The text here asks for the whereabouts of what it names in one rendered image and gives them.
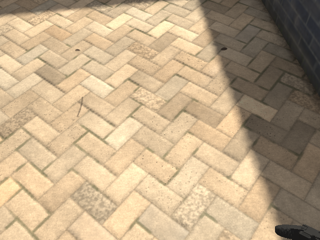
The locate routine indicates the right robot hand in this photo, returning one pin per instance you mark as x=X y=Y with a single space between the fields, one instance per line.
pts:
x=297 y=232

